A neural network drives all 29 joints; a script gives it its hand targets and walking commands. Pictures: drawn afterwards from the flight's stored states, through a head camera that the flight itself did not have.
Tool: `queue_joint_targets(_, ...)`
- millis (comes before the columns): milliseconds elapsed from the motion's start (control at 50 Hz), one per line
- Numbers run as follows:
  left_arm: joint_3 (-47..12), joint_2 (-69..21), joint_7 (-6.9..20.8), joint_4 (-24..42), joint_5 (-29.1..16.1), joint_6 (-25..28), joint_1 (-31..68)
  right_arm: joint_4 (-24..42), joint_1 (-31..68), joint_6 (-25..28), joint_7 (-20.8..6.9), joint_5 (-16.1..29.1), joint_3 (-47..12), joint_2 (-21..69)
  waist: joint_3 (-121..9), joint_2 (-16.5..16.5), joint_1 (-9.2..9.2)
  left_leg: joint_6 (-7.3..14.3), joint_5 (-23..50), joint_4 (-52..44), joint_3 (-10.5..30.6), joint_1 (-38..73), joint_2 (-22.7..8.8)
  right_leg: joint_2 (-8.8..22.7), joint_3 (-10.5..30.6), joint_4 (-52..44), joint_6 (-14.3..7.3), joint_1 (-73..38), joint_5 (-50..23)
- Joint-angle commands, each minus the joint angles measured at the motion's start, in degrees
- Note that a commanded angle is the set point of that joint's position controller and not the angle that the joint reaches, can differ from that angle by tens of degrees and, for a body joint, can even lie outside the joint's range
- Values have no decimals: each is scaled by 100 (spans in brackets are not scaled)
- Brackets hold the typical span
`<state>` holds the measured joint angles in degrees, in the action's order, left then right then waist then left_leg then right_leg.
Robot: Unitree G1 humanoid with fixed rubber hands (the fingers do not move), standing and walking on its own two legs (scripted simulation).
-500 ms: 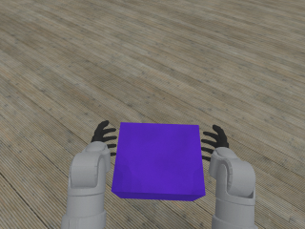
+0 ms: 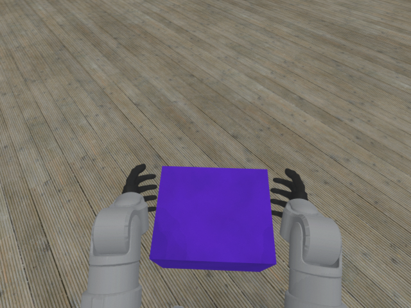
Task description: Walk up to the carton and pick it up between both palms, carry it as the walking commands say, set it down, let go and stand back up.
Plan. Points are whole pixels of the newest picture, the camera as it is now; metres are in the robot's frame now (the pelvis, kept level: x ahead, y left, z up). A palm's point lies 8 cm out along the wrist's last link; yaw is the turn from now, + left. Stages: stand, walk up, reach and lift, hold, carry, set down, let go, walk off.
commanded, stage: carry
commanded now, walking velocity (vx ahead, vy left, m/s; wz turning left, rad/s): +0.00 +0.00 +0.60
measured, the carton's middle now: (212, 220) +0.31 -0.01 -0.02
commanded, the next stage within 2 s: none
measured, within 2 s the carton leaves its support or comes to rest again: neither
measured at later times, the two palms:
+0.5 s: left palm (13, 298) +0.15 +0.29 +0.06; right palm (198, 228) +0.25 +0.02 +0.07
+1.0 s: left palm out of the picture +0.10 +0.27 +0.09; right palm (211, 268) +0.18 +0.00 +0.10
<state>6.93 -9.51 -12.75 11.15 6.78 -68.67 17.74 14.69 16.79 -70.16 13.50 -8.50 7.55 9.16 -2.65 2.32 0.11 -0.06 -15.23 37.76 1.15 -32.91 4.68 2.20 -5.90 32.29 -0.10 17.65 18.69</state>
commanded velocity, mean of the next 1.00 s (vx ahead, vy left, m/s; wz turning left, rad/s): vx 0.00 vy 0.00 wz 0.13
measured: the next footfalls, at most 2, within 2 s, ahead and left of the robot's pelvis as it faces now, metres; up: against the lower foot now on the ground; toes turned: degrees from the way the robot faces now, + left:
left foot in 0.30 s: -0.01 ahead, +0.17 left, +0.00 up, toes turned +22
right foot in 0.66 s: -0.01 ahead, -0.04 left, +0.00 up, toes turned +26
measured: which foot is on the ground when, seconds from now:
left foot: up 0.00-0.28, down 0.30-0.68, up 0.70-0.84, down 0.86-1.00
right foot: down 0.00-0.30, up 0.32-0.64, down 0.66-1.00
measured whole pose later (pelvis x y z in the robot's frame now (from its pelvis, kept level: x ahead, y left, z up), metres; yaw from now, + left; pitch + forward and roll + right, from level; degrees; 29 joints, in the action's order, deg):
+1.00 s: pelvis -0.13 +0.05 +0.00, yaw +17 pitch +2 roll +1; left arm 9.3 -9.5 -12.1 6.7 8.4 -69.7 17.9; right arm 7.3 19.4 -70.6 15.8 -7.4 8.4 9.9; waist -5.2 -0.6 -0.8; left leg 0.7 -11.7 30.4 -4.6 -20.5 -1.0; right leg 4.5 -4.7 32.2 0.9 21.4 12.3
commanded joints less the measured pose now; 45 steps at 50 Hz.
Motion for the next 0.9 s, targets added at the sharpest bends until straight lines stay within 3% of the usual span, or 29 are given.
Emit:
queue_joint_targets(0, -3838, -6183, 2279, 455, -2547, -32, 2820, 314, 3184, 9, -2418, 2746, -4271, 5895, -1299, -936, -45, -198, -1278, 2845, -178, -830, -563, 2803, 1822, -1508, -946, -1014, -1939)
queue_joint_targets(20, -3821, -6192, 2289, 495, -2529, -24, 2873, 324, 3250, 16, -2430, 2876, -4388, 6014, -1292, -728, -56, -196, -884, 3052, -158, -708, -631, 2311, 1084, -1264, -677, -982, -2181)
queue_joint_targets(40, -3786, -6168, 2275, 543, -2508, 3, 2915, 331, 3286, 13, -2439, 2977, -4429, 6054, -1335, -913, -65, -234, -605, 3005, -221, -749, -670, 1963, 532, -1032, -492, -1194, -2339)
queue_joint_targets(80, -3652, -5995, 2252, 569, -2462, 10, 2918, 284, 3358, -13, -2414, 3058, -4370, 5953, -1426, -1284, -56, -368, -599, 2572, -513, -626, -591, 1629, 27, -595, -401, -1533, -3240)
queue_joint_targets(160, -3450, -5811, 2224, 379, -2273, -43, 2650, -5, 3112, -104, -2389, 2973, -4217, 5846, -1580, -1577, 19, -389, -830, 1461, -937, 14, -573, 1783, -158, -271, -490, -1581, -3959)
queue_joint_targets(240, -3532, -5903, 2194, 236, -2178, -71, 2476, -211, 3007, -157, -2437, 2911, -4053, 5854, -1831, -1718, 94, -220, -440, -144, -1163, 606, -469, 2018, -135, 231, -245, -1807, -4070)
queue_joint_targets(260, -3596, -5938, 2186, 235, -2183, -69, 2476, -266, 2958, -157, -2458, 2893, -4027, 5901, -1901, -1461, 34, -214, 358, -1045, -1250, 1076, -457, 1921, -293, 531, -29, -1698, -3952)
queue_joint_targets(280, -3657, -5959, 2183, 252, -2208, -67, 2491, -319, 2899, -147, -2481, 2860, -3995, 5955, -2079, -906, -55, -177, 1193, -1665, -965, 2110, -733, 1705, -511, 1192, 268, -961, -3062)
queue_joint_targets(300, -3693, -5915, 2198, 241, -2225, -79, 2564, -422, 2757, -121, -2490, 2758, -3874, 5946, -2146, 311, -123, 199, 4102, -1207, 376, 3456, -1785, 1294, -547, 2280, 625, 762, -676)
queue_joint_targets(320, -3907, -5970, 2228, 416, -2376, -119, 2944, -598, 2554, -32, -2476, 2624, -3670, 5878, -2191, 2108, -195, 1056, 6774, -913, 1650, 3976, -2782, 568, -550, 3045, 728, 2054, 2256)
queue_joint_targets(340, -3961, -6039, 2248, 281, -2402, -87, 2864, -477, 2587, -13, -2461, 2629, -3729, 5984, -2350, 1270, -127, 1220, 6786, -666, 1447, 3927, -2692, 687, 137, 3651, 639, 1957, 2163)
queue_joint_targets(380, -4218, -6169, 2308, 612, -2707, -2, 3269, -226, 2641, 71, -2423, 2538, -3687, 6041, -2393, 638, -136, 1029, 4908, -765, 720, 3451, -2295, 686, 259, 3696, 574, 1949, 1561)
queue_joint_targets(420, -4253, -6215, 2335, 728, -2911, 13, 3570, -36, 2793, 160, -2352, 2496, -3625, 6073, -2362, 569, -158, 1044, 3325, -1053, 388, 3005, -2058, 538, 229, 3515, 518, 1762, 1012)
queue_joint_targets(460, -4246, -6167, 2332, 765, -2977, 0, 3562, 185, 2864, 213, -2285, 2467, -3624, 5978, -2336, 529, -169, 1076, 2434, -1312, 446, 2833, -2029, 430, 241, 3164, 439, 1624, 910)
queue_joint_targets(560, -4077, -5988, 2319, 430, -2831, -132, 3051, 121, 2599, 140, -2249, 2373, -3756, 5818, -2358, 593, -141, 1113, 1520, -1644, 735, 2524, -2049, 85, 212, 1592, 191, 863, 802)
queue_joint_targets(600, -3984, -5973, 2330, 268, -2744, -168, 2868, 35, 2632, 86, -2274, 2380, -3835, 5788, -2320, 586, -35, 936, 1171, -1530, 548, 2187, -1846, -40, 25, 309, 100, 91, 400)
queue_joint_targets(620, -3927, -5982, 2345, 187, -2713, -179, 2783, -22, 2642, 61, -2291, 2385, -3862, 5765, -2315, 511, 25, 730, 954, -1366, 379, 1967, -1651, -60, -144, -602, 55, -476, -50)
queue_joint_targets(640, -3886, -6010, 2361, 132, -2700, -178, 2801, -92, 2682, 37, -2312, 2393, -3869, 5758, -2261, 261, 8, 468, 639, -1131, 280, 1502, -1410, 331, 304, -940, -48, -1022, -403)
queue_joint_targets(660, -3763, -5953, 2375, -6, -2594, -148, 2749, -173, 2660, -1, -2343, 2405, -3917, 5769, -2107, -872, 8, 90, 54, -504, -104, 859, -894, 1516, 1848, -1349, -383, -1221, -593)
queue_joint_targets(680, -3742, -6098, 2383, -160, -2507, -103, 2570, -83, 2933, -18, -2371, 2515, -4028, 5820, -1689, -1652, 54, -52, -744, 72, -304, 569, -721, 2111, 2337, -1505, -757, -687, -998)
queue_joint_targets(720, -3738, -6164, 2395, 70, -2587, -87, 2976, -2, 3361, -2, -2401, 2734, -4175, 6020, -1441, -1092, 34, 0, -771, 796, -183, 631, -680, 1814, 1749, -1446, -795, -313, -813)
queue_joint_targets(740, -3670, -6155, 2386, 30, -2538, -83, 2987, -51, 3408, -16, -2429, 2806, -4210, 6070, -1424, -1014, 17, -7, -631, 714, -205, 639, -670, 1578, 1407, -1369, -679, -309, -775)
queue_joint_targets(800, -3507, -6037, 2310, -20, -2413, -67, 3026, -185, 3453, -76, -2474, 2950, -4126, 5994, -1702, -1164, 6, -100, -290, -268, -439, 984, -649, 1217, 895, -908, -586, -725, -1860)
queue_joint_targets(840, -3454, -6004, 2262, -165, -2317, -58, 2889, -339, 3385, -107, -2503, 2953, -4029, 5995, -1986, -1038, -30, -135, 620, -1300, -462, 1776, -818, 1106, 741, -574, -404, -682, -2373)
queue_joint_targets(860, -3455, -6011, 2244, -233, -2294, -49, 2816, -421, 3317, -122, -2524, 2928, -3974, 6018, -2081, -866, -12, -85, 850, -1404, -251, 2124, -1031, 997, 686, -341, -244, -513, -2297)
queue_joint_targets(880, -3524, -5966, 2235, -89, -2334, -59, 2946, -593, 3167, -80, -2536, 2832, -3828, 5960, -2126, -115, 2, 41, 1574, -1113, 60, 2162, -1275, 654, 403, -210, -67, -342, -1668)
